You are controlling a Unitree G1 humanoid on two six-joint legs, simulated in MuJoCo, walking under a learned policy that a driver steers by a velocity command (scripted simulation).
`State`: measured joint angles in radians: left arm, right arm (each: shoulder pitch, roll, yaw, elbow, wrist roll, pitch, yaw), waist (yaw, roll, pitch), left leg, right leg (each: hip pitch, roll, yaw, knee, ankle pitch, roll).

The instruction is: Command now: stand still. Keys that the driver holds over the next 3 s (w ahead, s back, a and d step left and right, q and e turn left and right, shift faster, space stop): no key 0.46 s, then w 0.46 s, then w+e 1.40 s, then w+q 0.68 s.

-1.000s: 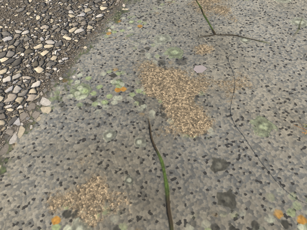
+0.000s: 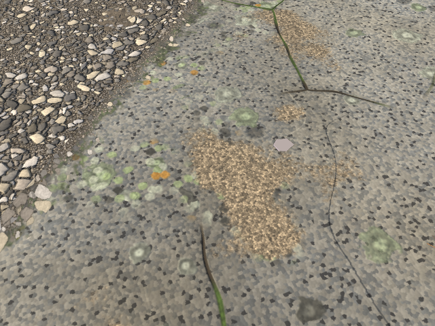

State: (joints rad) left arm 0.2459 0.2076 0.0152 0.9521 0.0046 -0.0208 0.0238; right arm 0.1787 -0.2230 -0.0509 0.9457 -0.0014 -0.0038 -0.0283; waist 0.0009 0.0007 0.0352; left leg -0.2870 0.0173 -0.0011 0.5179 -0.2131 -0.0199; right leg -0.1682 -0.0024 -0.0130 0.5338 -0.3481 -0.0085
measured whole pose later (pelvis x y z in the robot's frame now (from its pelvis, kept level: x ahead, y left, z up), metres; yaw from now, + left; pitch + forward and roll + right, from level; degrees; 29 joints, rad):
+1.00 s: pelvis +0.15 +0.06 +0.01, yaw +0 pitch +0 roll +0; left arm 0.17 0.27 0.07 0.93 -0.03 -0.08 0.00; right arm 0.39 -0.18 -0.02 1.13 -0.01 -0.10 0.01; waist -0.05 -0.04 -0.01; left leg -0.02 -0.04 0.08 0.26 -0.24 0.05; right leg -0.63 -0.11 0.01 1.03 -0.14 -0.05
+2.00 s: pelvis +0.73 -0.04 +0.01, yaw -33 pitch +2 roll +2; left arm 0.23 0.31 0.08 0.71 -0.03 -0.03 0.00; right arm 0.28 -0.26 -0.06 0.84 -0.01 -0.11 0.01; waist -0.04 -0.05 0.02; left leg -0.16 -0.02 0.11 0.32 -0.19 0.03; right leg -0.65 -0.08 0.07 1.10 -0.26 -0.01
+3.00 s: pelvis +1.16 -0.41 +0.00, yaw -31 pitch +2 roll +0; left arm 0.22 0.29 0.04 0.72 0.00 -0.11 0.00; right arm 0.25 -0.30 -0.06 0.69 0.01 -0.06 0.03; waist -0.01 -0.01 0.04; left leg -0.34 -0.11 -0.01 0.47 -0.16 0.10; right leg -0.48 -0.05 0.06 1.19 -0.37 0.00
